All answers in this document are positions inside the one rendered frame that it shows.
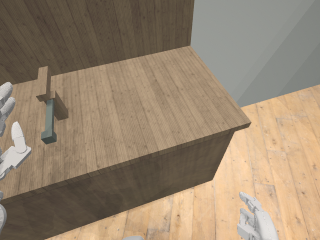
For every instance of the left robot hand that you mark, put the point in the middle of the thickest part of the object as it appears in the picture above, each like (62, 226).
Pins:
(14, 156)

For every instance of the right robot hand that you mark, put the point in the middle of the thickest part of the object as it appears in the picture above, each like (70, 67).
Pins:
(260, 225)

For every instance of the counter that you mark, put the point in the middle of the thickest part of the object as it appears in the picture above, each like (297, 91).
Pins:
(138, 115)

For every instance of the tap lever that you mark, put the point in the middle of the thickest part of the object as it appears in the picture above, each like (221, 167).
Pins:
(49, 136)

